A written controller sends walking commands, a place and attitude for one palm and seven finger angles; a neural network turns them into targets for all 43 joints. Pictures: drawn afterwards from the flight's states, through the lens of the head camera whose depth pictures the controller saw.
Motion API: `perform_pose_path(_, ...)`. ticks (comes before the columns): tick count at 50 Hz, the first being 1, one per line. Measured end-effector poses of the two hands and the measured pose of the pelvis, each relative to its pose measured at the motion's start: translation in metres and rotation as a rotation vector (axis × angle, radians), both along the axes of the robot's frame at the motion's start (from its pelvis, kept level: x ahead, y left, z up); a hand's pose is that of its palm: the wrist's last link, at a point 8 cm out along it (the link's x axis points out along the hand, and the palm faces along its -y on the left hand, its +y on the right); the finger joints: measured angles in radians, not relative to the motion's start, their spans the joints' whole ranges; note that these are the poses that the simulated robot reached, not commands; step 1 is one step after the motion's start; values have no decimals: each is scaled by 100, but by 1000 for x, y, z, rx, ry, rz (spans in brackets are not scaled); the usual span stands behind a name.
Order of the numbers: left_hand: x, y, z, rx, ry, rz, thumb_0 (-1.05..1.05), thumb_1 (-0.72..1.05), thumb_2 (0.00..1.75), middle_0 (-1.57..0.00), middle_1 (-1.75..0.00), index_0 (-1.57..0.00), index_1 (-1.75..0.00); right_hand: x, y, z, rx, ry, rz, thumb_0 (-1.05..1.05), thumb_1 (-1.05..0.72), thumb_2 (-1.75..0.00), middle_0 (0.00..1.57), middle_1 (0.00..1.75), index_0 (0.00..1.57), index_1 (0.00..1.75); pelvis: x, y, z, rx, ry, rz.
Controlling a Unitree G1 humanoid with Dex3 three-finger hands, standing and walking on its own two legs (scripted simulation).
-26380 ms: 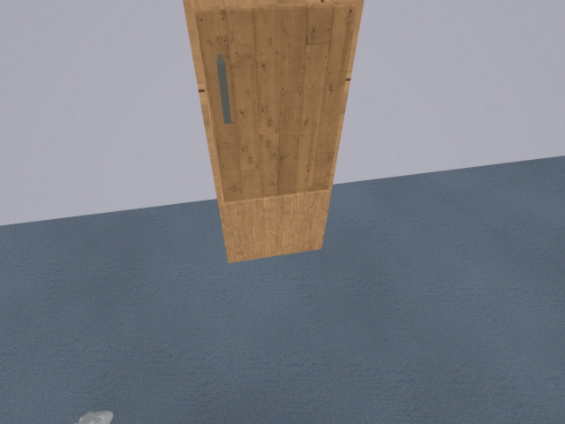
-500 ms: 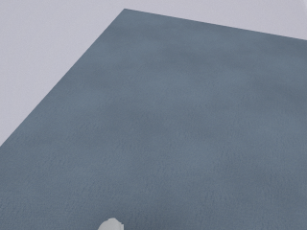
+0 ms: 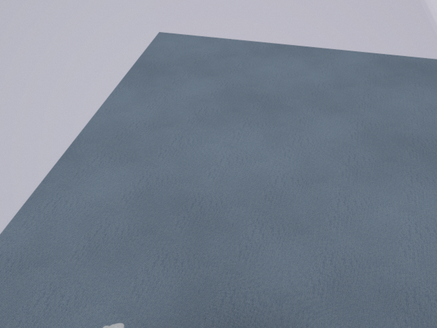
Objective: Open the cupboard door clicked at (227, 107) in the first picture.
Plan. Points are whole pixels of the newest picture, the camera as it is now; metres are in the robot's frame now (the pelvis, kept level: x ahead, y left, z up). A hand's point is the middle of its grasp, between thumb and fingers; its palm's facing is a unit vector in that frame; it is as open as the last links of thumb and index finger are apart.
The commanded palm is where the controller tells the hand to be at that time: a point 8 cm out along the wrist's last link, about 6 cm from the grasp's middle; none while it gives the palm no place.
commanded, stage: turn to face it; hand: left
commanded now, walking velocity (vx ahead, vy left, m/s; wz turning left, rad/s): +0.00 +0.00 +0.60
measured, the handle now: out of the picture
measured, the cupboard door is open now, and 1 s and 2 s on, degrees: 43 43 43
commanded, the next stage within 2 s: none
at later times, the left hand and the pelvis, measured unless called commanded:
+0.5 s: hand (141, 288) +0.22 +0.19 -0.15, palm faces +0.25 -0.93 -0.25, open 7.4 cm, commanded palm none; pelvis +0.15 -0.04 +0.00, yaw +13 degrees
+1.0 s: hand (135, 313) +0.18 +0.19 -0.16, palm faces +0.54 -0.80 -0.26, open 7.4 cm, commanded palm none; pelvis +0.21 -0.05 +0.01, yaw +32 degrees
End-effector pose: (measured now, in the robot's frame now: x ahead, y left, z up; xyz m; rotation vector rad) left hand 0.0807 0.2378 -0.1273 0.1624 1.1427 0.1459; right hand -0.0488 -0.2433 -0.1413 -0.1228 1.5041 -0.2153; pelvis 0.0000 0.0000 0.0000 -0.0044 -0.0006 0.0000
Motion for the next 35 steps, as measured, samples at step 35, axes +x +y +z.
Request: perform_pose_path(35,82,-28,6,15,74,370,0,90,90,-20,-30,-21,-30,412,-19,33,-23,-290,457,1,-91,-90,19,30,20,30,187,-42,14,40,34,366)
